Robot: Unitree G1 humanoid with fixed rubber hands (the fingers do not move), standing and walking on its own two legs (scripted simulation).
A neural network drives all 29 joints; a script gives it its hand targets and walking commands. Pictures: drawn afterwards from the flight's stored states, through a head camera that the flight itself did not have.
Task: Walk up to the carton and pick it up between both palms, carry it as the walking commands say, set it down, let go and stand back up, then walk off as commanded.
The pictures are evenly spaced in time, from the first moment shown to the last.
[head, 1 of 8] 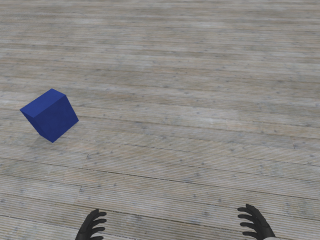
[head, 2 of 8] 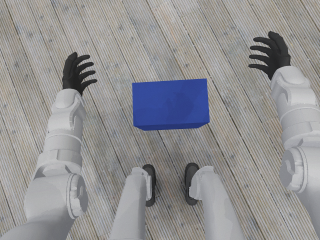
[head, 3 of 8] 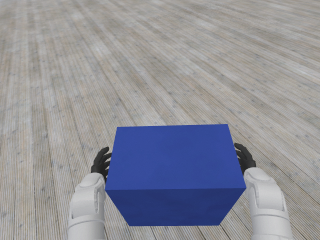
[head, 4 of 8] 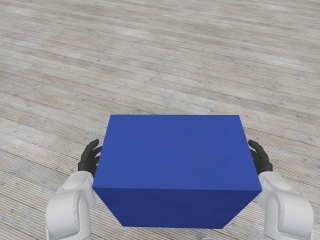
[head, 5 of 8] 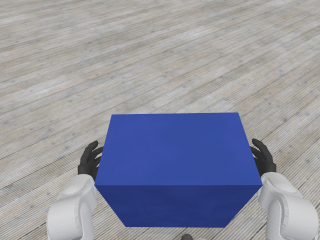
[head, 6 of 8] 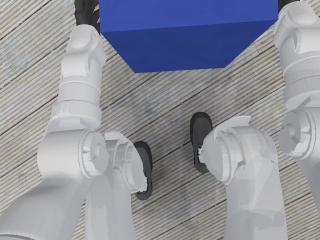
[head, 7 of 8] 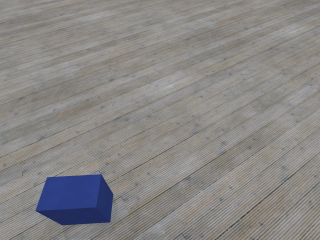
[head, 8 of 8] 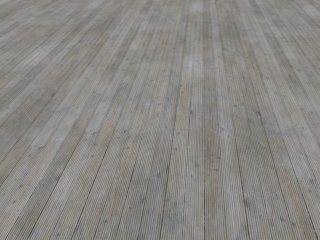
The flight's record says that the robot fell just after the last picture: no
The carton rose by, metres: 0.65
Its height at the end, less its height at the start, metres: +0.00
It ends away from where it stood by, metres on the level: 5.53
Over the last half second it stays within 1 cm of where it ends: yes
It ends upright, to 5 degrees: yes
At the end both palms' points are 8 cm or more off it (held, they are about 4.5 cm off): yes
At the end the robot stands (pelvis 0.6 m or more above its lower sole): yes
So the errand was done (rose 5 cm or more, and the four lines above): yes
